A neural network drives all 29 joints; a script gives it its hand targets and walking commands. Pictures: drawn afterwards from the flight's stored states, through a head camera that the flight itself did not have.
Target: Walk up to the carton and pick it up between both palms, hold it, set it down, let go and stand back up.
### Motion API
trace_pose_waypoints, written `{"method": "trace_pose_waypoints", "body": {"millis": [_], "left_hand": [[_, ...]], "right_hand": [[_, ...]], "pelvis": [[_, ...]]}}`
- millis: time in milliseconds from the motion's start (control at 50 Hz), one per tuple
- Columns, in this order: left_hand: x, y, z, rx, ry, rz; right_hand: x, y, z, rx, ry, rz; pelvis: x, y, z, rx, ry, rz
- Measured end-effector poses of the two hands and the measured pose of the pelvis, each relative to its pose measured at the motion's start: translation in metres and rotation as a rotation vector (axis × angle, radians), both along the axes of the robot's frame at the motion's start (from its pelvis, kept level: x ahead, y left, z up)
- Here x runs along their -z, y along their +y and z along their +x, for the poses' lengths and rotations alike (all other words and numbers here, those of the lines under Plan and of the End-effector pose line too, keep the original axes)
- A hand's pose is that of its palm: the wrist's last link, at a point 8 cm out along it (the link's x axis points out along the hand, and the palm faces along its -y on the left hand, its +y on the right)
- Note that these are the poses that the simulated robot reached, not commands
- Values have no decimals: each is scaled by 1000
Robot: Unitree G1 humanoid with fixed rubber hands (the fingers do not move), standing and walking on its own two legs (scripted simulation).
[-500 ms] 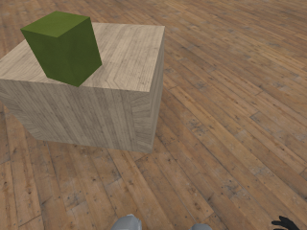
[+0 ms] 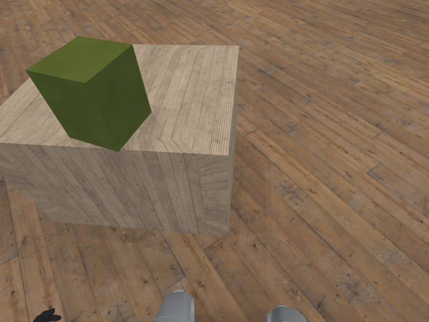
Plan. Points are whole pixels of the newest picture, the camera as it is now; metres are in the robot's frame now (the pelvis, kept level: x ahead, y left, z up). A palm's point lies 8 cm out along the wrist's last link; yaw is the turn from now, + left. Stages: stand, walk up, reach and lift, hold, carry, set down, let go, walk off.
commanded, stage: walk up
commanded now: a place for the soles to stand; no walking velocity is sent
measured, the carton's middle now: (98, 94) +0.76 +0.39 +0.00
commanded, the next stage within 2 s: none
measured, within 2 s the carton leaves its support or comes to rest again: neither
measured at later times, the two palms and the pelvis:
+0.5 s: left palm (32, 275) +0.23 +0.40 -0.07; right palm (360, 320) +0.15 -0.25 -0.10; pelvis +0.14 +0.08 +0.01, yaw -3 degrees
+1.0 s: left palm (43, 245) +0.31 +0.43 -0.11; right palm (311, 248) +0.29 -0.19 -0.09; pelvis +0.18 +0.12 +0.01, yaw -6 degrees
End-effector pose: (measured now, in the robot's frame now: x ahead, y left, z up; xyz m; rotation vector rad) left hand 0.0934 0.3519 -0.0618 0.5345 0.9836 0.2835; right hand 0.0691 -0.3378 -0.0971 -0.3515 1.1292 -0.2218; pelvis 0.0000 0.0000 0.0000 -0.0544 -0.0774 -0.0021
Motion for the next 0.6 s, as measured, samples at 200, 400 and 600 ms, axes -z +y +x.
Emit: {"method": "trace_pose_waypoints", "body": {"millis": [200, 400, 600], "left_hand": [[22, 77, 42, -41, 76, 5], [18, 47, 122, 50, 73, -81], [11, 73, 149, 19, 98, -53]], "right_hand": [[-6, 51, 41, 36, -67, -51], [0, 75, 41, 100, 67, -6], [5, 103, 146, 56, 2, -6]], "pelvis": [[12, 62, 53, 22, 7, 52], [-3, 69, 114, 47, 12, 45], [-6, 97, 155, 61, 17, 36]]}}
